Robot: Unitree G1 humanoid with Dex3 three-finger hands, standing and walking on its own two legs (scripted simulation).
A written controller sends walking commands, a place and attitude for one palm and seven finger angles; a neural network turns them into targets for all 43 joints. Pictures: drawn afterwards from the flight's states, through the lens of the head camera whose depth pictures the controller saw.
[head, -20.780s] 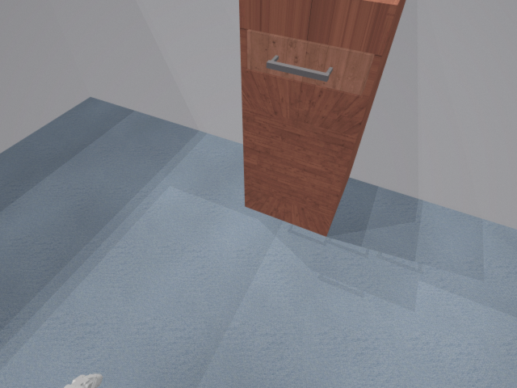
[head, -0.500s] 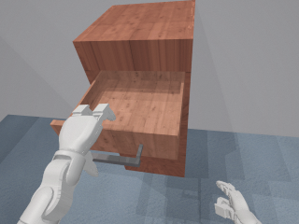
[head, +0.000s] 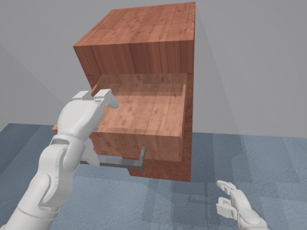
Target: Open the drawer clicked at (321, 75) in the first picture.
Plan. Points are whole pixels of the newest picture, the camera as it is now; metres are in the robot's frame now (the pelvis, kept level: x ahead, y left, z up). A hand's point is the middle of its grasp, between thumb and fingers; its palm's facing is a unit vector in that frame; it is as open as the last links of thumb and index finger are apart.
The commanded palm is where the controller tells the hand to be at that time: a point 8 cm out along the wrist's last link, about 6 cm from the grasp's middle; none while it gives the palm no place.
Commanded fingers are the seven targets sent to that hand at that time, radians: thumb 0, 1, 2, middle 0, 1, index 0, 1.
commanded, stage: draw the hand back to the body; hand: left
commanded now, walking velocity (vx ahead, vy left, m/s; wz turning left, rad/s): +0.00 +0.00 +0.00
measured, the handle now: (112, 155) +0.30 +0.18 +0.03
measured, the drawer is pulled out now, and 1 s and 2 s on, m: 0.30 0.30 0.30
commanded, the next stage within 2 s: step back with the hand held close in 1.62 s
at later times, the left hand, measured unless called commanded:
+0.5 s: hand (74, 143) +0.25 +0.21 +0.16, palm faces +0.13 -0.09 -0.99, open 13.8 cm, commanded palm +0.20 +0.22 +0.23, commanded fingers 0.00 -0.50 0.30 -0.30 -1.20 -0.30 -1.20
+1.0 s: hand (57, 134) +0.23 +0.22 +0.22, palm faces +0.37 -0.88 -0.31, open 12.3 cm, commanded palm +0.17 +0.26 +0.22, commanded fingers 0.00 0.20 0.60 -0.25 -0.75 -0.25 -0.75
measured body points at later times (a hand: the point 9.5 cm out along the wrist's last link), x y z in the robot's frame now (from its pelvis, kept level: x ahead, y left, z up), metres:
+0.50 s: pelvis +0.00 +0.00 +0.00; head +0.00 -0.06 +0.44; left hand +0.23 +0.22 +0.22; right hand +0.24 -0.20 -0.10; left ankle +0.01 +0.12 -0.74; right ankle +0.00 -0.10 -0.74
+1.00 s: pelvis +0.02 +0.01 +0.00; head +0.01 +0.00 +0.45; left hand +0.20 +0.26 +0.23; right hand +0.21 -0.21 -0.09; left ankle +0.01 +0.13 -0.74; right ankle +0.00 -0.10 -0.74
